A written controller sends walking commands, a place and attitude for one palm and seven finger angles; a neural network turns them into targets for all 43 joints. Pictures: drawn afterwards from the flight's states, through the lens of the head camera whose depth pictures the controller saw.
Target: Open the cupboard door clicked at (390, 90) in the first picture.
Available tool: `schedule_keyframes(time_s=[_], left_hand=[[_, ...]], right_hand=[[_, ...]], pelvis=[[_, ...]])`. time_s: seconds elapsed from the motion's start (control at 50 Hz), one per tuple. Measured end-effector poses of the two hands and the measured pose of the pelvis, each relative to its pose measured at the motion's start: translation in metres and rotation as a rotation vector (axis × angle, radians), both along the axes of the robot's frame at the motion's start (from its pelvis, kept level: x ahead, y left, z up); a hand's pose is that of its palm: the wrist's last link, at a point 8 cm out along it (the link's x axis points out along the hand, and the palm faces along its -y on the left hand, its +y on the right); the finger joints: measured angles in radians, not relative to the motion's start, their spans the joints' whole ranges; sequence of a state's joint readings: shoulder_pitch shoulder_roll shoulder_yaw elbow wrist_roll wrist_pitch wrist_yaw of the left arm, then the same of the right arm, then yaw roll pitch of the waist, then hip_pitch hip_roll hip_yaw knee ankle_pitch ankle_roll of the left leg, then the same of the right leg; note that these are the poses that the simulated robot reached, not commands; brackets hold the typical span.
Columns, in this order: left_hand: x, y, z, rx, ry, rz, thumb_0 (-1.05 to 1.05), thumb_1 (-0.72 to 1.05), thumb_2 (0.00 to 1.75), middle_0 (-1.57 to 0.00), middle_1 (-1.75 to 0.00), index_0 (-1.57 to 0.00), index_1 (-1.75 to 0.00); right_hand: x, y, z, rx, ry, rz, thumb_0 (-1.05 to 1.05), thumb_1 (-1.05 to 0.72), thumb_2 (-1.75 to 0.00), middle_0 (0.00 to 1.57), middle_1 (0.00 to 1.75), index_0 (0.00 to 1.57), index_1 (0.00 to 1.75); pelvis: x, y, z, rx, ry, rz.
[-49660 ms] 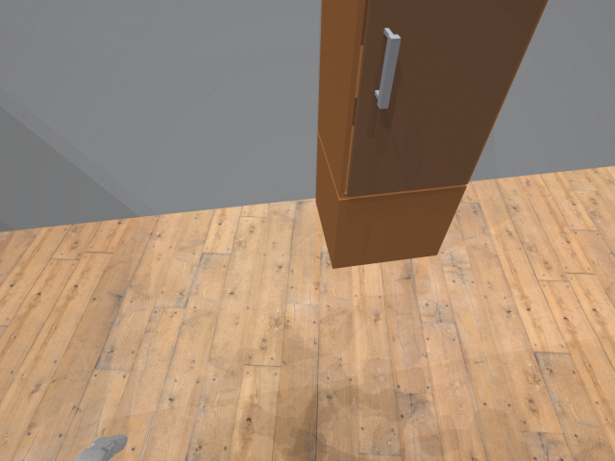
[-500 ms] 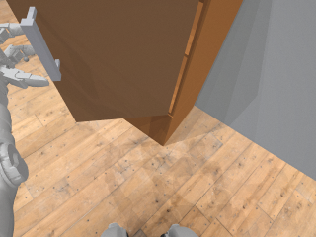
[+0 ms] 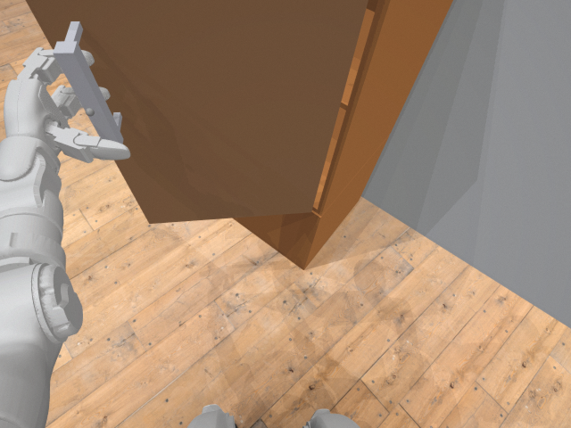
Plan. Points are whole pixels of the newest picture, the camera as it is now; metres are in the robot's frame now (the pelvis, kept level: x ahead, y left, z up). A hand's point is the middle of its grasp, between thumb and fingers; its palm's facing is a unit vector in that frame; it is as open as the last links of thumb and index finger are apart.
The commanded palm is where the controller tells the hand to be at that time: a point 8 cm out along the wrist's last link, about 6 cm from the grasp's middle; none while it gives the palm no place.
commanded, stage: slide the fingers in behind the handle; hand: left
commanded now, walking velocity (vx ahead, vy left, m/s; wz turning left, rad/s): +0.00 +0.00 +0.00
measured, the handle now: (96, 91) +0.56 +0.22 +0.12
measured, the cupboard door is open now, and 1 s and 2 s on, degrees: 44 44 48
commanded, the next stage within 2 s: close the thumb around the handle in 0.78 s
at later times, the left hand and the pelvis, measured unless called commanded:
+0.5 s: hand (109, 112) +0.50 +0.19 +0.13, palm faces +0.07 -1.00 +0.00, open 14.0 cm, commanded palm +0.48 +0.24 +0.12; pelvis +0.00 -0.01 +0.00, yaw +0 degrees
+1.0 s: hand (107, 110) +0.51 +0.20 +0.13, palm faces +0.06 -1.00 +0.00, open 13.7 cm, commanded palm +0.49 +0.24 +0.12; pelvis -0.01 +0.00 +0.00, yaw +0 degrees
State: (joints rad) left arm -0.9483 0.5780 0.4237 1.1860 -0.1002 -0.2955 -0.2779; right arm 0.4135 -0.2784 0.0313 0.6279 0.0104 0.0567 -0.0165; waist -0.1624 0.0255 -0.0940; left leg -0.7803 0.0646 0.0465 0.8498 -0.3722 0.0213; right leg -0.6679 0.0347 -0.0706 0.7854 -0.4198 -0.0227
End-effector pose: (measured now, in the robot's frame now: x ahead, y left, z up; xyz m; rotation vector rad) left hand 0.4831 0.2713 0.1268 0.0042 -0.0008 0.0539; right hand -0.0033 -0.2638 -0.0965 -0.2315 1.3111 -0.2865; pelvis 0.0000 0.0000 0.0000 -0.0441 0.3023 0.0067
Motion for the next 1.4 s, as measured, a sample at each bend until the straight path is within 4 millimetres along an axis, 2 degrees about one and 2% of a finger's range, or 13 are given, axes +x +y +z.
schedule_keyframes(time_s=[0.32,0.52,0.72,0.96,1.04,1.12,1.3,1.4], left_hand=[[0.0,-0.024,-0.001,-0.009,0.014,-0.003,-0.01,-0.5,0.3,-0.3,-1.2,-0.3,-1.2],[-0.004,-0.024,0.002,-0.006,0.003,0.017,-0.01,-0.5,0.3,-0.29,-1.2,-0.3,-1.2],[-0.007,-0.023,0.003,0.002,0.016,0.012,-0.01,-0.5,0.3,-0.29,-1.2,-0.29,-1.2],[0.003,-0.02,-0.004,-0.002,0.019,0.011,-0.01,-0.48,0.31,-0.3,-1.2,-0.3,-1.21],[0.004,-0.021,-0.001,-0.007,-0.009,0.001,-0.01,-0.39,0.34,-0.3,-1.21,-0.3,-1.22],[0.006,-0.02,-0.006,-0.017,0.038,-0.002,-0.01,-0.24,0.41,-0.32,-1.22,-0.31,-1.23],[0.005,-0.018,-0.002,-0.014,-0.01,0.009,-0.01,0.21,0.6,-0.35,-1.27,-0.35,-1.28],[0.003,-0.015,-0.007,-0.022,0.037,0.006,0.0,0.48,0.72,-0.37,-1.3,-0.37,-1.31]], right_hand=[[-0.01,-0.005,-0.002,0.01,0.011,-0.008,0.01,-0.9,-0.89,0.21,0.3,0.21,0.3],[-0.015,-0.006,-0.002,0.017,0.012,-0.016,0.01,-0.9,-0.89,0.21,0.3,0.21,0.3],[-0.012,-0.007,-0.003,0.013,0.005,-0.003,0.01,-0.9,-0.89,0.21,0.3,0.21,0.3],[-0.016,-0.007,0.0,-0.01,0.012,-0.005,0.0,-0.9,-0.89,0.21,0.3,0.21,0.3],[-0.02,-0.004,0.0,-0.004,0.031,-0.014,0.0,-0.9,-0.89,0.21,0.3,0.21,0.3],[-0.021,-0.001,0.0,0.002,0.041,-0.022,0.01,-0.9,-0.89,0.21,0.3,0.21,0.3],[-0.016,0.006,-0.001,0.019,0.032,-0.024,0.01,-0.9,-0.89,0.21,0.3,0.21,0.3],[-0.008,0.007,-0.001,0.017,0.014,-0.021,0.01,-0.9,-0.89,0.21,0.3,0.21,0.3]], pelvis=[[-0.004,-0.005,0.001,0.006,-0.012,0.006],[-0.004,-0.008,0.001,0.009,-0.016,-0.001],[-0.007,-0.007,0.002,0.008,-0.022,0.01],[-0.008,-0.005,-0.001,0.003,0.001,0.007],[-0.005,-0.003,-0.001,0.003,0.003,0.002],[-0.003,-0.001,0.0,0.002,0.001,0.003],[0.002,0.002,0.001,0.002,-0.002,-0.004],[0.002,0.003,0.001,0.002,-0.008,-0.002]])
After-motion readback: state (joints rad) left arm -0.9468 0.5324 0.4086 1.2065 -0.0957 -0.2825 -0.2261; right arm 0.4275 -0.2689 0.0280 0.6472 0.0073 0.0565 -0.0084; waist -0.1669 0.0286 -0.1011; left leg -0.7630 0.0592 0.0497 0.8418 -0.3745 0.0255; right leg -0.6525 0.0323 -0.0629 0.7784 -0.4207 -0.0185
